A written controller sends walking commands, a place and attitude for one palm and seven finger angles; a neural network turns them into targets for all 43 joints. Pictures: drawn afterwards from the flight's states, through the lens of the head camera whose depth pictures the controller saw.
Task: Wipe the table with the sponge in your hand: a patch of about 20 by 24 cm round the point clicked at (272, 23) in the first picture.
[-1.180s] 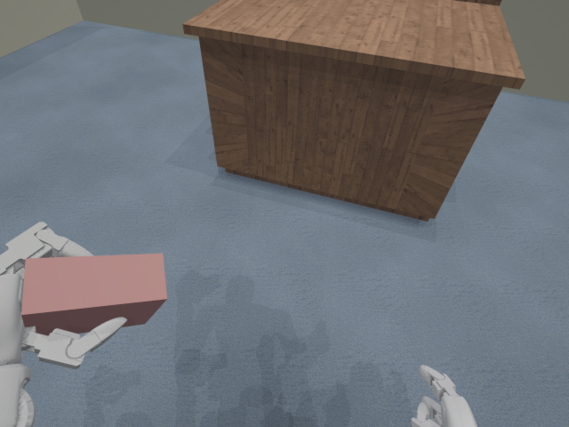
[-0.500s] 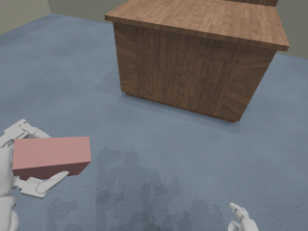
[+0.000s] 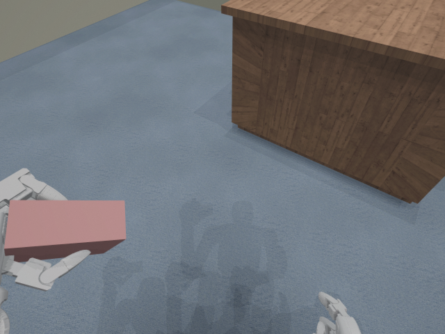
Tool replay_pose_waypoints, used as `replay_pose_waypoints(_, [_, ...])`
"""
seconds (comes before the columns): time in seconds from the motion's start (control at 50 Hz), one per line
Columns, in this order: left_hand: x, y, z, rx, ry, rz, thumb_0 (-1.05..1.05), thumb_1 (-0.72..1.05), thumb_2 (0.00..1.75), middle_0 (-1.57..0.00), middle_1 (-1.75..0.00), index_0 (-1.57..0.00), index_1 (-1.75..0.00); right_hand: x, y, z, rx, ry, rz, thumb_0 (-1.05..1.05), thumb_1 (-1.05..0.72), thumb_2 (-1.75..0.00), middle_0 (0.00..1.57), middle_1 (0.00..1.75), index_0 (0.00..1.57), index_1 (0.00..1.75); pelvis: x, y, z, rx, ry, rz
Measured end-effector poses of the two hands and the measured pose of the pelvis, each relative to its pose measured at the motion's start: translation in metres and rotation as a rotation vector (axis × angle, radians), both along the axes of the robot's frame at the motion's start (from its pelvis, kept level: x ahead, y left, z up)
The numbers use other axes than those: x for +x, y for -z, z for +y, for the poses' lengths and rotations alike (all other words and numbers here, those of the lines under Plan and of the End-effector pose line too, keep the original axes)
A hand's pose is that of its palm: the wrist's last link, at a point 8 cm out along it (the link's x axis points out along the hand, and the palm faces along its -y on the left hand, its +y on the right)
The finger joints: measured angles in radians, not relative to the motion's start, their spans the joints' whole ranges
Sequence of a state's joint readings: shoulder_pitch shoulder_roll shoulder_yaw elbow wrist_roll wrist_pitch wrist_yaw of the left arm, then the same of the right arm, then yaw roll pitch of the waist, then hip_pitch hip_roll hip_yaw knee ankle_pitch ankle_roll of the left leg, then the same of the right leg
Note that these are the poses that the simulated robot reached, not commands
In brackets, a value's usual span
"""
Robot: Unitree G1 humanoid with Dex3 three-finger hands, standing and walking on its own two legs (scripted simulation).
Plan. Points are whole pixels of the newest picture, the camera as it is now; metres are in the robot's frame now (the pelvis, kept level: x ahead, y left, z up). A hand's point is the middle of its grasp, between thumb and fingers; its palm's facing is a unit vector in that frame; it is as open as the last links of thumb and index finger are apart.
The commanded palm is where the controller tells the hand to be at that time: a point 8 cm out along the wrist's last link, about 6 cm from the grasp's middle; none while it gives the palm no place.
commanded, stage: walk to a spot facing it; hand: left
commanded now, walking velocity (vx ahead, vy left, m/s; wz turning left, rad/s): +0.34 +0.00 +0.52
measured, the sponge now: (82, 230) +0.22 +0.20 +0.15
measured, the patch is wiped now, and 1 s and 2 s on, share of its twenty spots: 0.00 0.00 0.00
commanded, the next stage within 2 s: none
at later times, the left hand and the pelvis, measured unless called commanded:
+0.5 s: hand (51, 172) +0.29 +0.26 +0.19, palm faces +0.59 -0.67 -0.46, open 9.5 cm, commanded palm +0.24 +0.30 +0.19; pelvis +0.13 -0.01 -0.01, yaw +11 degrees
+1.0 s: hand (86, 135) +0.38 +0.26 +0.17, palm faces +0.70 -0.57 -0.43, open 9.5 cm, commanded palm +0.31 +0.27 +0.19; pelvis +0.28 -0.05 +0.00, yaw +24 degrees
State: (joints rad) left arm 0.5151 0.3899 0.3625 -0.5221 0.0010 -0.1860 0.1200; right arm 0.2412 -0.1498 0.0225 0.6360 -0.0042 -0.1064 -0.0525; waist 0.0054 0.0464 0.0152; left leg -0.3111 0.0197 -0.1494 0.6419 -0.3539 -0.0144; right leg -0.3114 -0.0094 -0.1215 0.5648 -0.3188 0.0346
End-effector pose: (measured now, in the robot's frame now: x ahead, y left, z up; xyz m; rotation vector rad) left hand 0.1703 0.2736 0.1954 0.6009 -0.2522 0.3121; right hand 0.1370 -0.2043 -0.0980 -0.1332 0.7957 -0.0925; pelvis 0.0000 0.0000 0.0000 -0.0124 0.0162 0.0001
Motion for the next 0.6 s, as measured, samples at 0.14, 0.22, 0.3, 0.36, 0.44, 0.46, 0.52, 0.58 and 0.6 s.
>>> replay_pose_waypoints(0.14, [0.000,0.008,-0.009,-0.058,-0.149,0.055,0.00,-0.43,0.98,-0.81,-1.34,-0.81,-1.34,0.063,-0.008,-0.046,-0.076,-0.068,0.024,0.01,-0.91,-0.89,0.21,0.30,0.20,0.30,0.031,-0.010,-0.024,0.056,-0.103,-0.016])
replay_pose_waypoints(0.22, [0.005,0.007,-0.010,-0.052,-0.208,0.090,0.00,-0.43,0.98,-0.81,-1.34,-0.81,-1.34,0.100,-0.021,-0.061,-0.123,-0.106,0.006,0.01,-0.91,-0.90,0.20,0.30,0.20,0.30,0.049,-0.017,-0.032,0.077,-0.151,-0.013])
replay_pose_waypoints(0.3, [0.019,-0.003,-0.010,-0.043,-0.236,0.049,0.00,-0.43,0.98,-0.81,-1.34,-0.81,-1.34,0.136,-0.027,-0.060,-0.148,-0.159,-0.002,0.01,-0.91,-0.90,0.20,0.30,0.20,0.30,0.068,-0.018,-0.034,0.089,-0.191,-0.006])
replay_pose_waypoints(0.36, [0.031,-0.011,-0.006,-0.030,-0.247,0.003,0.00,-0.43,0.98,-0.81,-1.34,-0.81,-1.34,0.161,-0.028,-0.050,-0.143,-0.188,-0.009,0.01,-0.91,-0.90,0.20,0.30,0.20,0.30,0.085,-0.016,-0.032,0.090,-0.209,0.006])
replay_pose_waypoints(0.44, [0.051,-0.014,0.005,-0.015,-0.260,-0.057,0.00,-0.43,0.98,-0.81,-1.34,-0.81,-1.34,0.192,-0.025,-0.025,-0.119,-0.206,-0.027,0.01,-0.91,-0.90,0.20,0.30,0.20,0.30,0.114,-0.008,-0.021,0.099,-0.210,0.017])
replay_pose_waypoints(0.46, [0.057,-0.012,0.009,-0.012,-0.258,-0.076,0.00,-0.43,0.98,-0.81,-1.34,-0.81,-1.34,0.200,-0.023,-0.018,-0.113,-0.204,-0.044,0.01,-0.91,-0.90,0.20,0.30,0.20,0.30,0.122,-0.002,-0.017,0.094,-0.205,0.013])
replay_pose_waypoints(0.52, [0.081,-0.005,0.021,-0.002,-0.238,-0.122,0.00,-0.43,0.98,-0.81,-1.34,-0.81,-1.34,0.221,-0.014,0.004,-0.068,-0.182,-0.087,0.01,-0.91,-0.90,0.20,0.30,0.20,0.30,0.138,0.011,-0.010,0.077,-0.210,-0.017])
replay_pose_waypoints(0.58, [0.104,-0.001,0.028,-0.017,-0.233,-0.113,0.00,-0.43,0.98,-0.81,-1.34,-0.81,-1.34,0.230,-0.016,0.025,-0.008,-0.216,-0.071,0.01,-0.91,-0.90,0.20,0.30,0.20,0.30,0.152,0.007,-0.015,0.065,-0.247,-0.034])
replay_pose_waypoints(0.6, [0.109,-0.001,0.028,-0.022,-0.235,-0.108,0.00,-0.43,0.98,-0.81,-1.34,-0.81,-1.34,0.233,-0.017,0.030,0.008,-0.226,-0.063,0.01,-0.91,-0.90,0.20,0.30,0.20,0.30,0.157,0.004,-0.017,0.058,-0.255,-0.034])
